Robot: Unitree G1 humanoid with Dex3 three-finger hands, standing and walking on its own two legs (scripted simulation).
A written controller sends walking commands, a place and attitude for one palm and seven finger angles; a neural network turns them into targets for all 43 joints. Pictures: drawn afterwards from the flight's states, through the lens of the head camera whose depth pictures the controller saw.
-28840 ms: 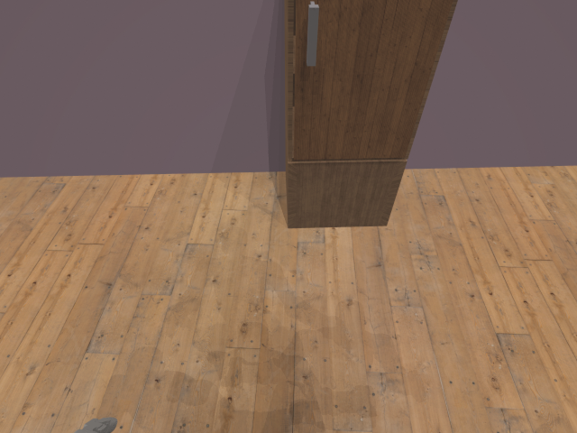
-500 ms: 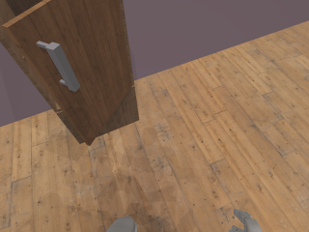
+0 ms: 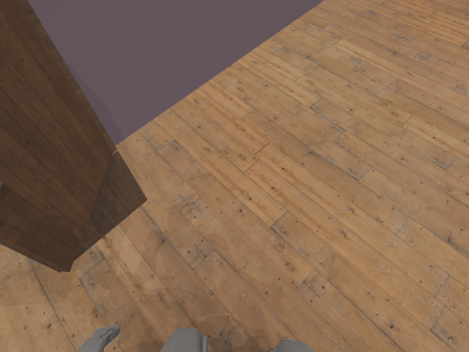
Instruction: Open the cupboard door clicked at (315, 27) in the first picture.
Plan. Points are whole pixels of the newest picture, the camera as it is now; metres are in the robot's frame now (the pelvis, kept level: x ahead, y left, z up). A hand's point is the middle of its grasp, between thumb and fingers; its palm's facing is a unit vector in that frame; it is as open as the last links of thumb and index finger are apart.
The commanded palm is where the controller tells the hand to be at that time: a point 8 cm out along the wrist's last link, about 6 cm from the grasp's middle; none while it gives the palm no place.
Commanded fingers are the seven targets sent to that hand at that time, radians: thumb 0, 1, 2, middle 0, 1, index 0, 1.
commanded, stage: walk to a spot facing it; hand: left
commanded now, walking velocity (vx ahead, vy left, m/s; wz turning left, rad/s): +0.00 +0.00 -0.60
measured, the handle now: out of the picture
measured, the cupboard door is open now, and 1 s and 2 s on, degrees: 40 40 40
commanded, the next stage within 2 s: turn to face it in 1.64 s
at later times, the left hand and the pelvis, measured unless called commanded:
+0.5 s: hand (182, 299) +0.22 +0.13 -0.15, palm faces -0.34 -0.91 -0.23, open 7.4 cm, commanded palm none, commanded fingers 0.00 0.90 0.90 -0.20 -0.30 -0.20 -0.30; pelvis +0.05 -0.03 +0.00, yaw -20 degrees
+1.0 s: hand (234, 230) +0.38 +0.03 -0.16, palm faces -0.54 -0.83 -0.16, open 7.4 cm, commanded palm none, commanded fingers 0.00 0.90 0.90 -0.20 -0.30 -0.20 -0.30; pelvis +0.22 -0.10 +0.01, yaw -36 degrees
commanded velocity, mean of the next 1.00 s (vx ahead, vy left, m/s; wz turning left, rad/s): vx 0.27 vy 0.00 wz -0.51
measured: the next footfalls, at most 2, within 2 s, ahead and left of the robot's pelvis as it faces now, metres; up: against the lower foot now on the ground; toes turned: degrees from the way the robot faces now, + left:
left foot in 0.20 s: +0.08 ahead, +0.14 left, +0.00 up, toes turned -5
right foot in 0.48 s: +0.06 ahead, -0.15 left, +0.00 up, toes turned -25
